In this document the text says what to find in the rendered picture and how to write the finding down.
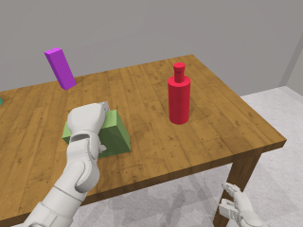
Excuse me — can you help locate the left robot forearm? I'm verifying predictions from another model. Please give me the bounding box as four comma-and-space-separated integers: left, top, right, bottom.
21, 131, 100, 227

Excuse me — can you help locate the robot left hand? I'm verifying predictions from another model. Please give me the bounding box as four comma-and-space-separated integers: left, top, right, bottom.
67, 101, 111, 154

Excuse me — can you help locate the right robot forearm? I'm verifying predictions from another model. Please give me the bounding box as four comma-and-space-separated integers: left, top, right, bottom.
239, 210, 269, 227

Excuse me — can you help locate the sponge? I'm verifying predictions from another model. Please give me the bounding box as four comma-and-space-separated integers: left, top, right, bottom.
62, 110, 131, 158

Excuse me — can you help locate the robot right hand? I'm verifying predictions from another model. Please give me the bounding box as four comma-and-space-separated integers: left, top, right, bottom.
219, 182, 255, 225

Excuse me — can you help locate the table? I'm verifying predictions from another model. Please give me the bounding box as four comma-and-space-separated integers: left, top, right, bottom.
0, 54, 287, 227

